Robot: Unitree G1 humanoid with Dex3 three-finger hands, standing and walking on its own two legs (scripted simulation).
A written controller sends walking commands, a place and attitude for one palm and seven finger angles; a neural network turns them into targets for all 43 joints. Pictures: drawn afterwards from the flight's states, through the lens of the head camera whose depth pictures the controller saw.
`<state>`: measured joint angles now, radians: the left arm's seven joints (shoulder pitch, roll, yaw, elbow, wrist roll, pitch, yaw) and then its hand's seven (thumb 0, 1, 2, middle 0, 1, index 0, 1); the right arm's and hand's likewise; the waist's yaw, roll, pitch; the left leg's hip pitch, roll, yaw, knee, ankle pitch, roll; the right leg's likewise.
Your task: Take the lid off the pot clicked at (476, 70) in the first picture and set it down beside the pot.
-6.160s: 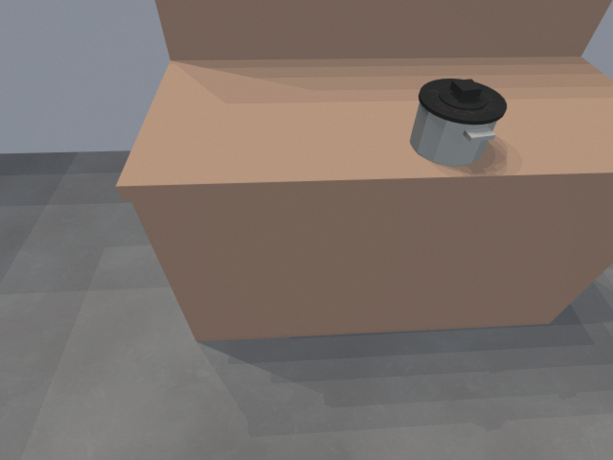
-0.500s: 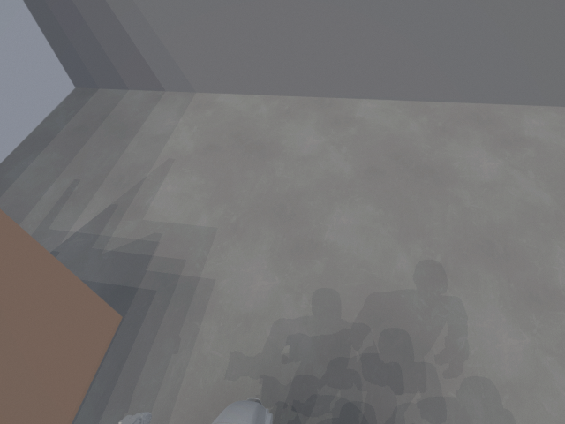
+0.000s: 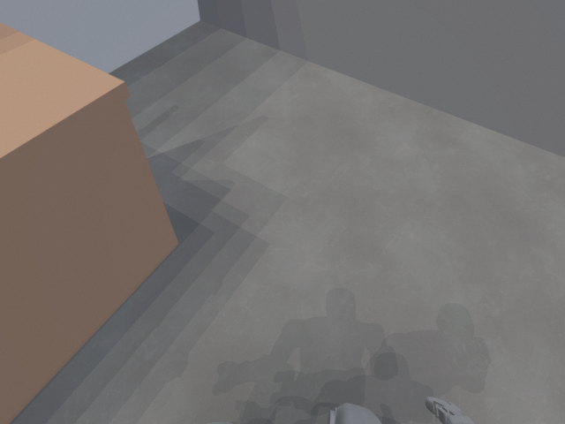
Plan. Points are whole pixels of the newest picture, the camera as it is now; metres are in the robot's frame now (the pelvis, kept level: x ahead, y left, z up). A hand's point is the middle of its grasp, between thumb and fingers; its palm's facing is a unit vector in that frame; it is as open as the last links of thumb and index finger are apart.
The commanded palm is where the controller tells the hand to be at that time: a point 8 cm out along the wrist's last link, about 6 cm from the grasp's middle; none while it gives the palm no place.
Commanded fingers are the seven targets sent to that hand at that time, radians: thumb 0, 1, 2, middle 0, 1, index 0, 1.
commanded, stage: turn to face it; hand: left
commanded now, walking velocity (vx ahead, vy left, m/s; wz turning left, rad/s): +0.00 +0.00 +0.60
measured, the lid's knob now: out of the picture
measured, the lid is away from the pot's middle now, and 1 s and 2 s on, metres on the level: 0.00 0.00 0.00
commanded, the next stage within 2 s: take the last steps up to it in 1.64 s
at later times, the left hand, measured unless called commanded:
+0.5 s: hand out of the picture +0.03 +0.16 -0.14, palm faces +0.28 -0.92 -0.29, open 7.4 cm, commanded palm none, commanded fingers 0.00 0.90 0.90 -0.20 -0.30 -0.20 -0.30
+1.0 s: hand out of the picture -0.07 +0.23 -0.15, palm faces +0.58 -0.76 -0.29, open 7.4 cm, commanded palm none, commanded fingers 0.00 0.90 0.90 -0.20 -0.30 -0.20 -0.30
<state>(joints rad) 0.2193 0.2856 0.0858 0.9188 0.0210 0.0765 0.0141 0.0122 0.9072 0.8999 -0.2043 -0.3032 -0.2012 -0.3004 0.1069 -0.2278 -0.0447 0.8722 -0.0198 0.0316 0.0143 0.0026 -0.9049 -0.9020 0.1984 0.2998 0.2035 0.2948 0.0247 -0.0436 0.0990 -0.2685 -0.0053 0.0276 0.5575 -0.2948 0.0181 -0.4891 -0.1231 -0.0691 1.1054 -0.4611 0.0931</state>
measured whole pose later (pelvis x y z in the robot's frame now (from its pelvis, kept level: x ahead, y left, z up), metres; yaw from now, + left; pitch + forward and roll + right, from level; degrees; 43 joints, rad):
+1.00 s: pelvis -0.01 -0.01 +0.01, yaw +36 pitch +1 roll -1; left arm 0.16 0.28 0.07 0.87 0.02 0.07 0.01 0.01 0.91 0.90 -0.20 -0.30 -0.20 -0.30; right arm 0.16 -0.23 -0.04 0.89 -0.02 0.04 0.02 0.00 -0.90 -0.90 0.20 0.30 0.21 0.30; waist -0.01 -0.01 0.08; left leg -0.26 -0.04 -0.07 0.49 -0.24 0.02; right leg -0.46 -0.08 -0.01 0.94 -0.41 0.10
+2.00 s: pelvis +0.00 -0.02 +0.00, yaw +60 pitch +0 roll +1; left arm 0.25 0.20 0.03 0.96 0.03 0.01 -0.01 0.01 0.91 0.90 -0.20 -0.30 -0.20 -0.30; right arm 0.27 -0.19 -0.02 0.99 -0.02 0.01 0.00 0.00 -0.91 -0.90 0.20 0.30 0.21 0.30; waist -0.02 0.02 0.01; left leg -0.22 -0.04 0.00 0.52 -0.31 0.03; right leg -0.23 -0.04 -0.07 0.55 -0.36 0.02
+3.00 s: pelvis +0.17 +0.28 +0.01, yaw +62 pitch +1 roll +1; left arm 0.25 0.14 0.05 0.99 0.02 -0.05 0.02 0.00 0.93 0.90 -0.20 -0.30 -0.20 -0.30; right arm 0.25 -0.21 -0.04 1.05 -0.02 0.00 0.00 0.01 -0.91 -0.90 0.20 0.30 0.20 0.29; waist -0.01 0.06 0.05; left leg -0.47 0.06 0.05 1.09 -0.37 -0.01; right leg -0.25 -0.03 -0.15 0.49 -0.25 -0.05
